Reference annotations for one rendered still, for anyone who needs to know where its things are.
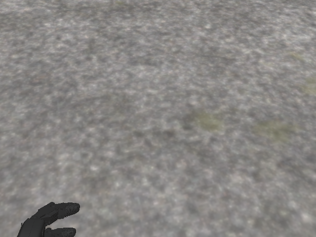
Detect robot left hand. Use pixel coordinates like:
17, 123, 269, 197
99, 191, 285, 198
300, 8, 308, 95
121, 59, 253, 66
17, 201, 80, 237

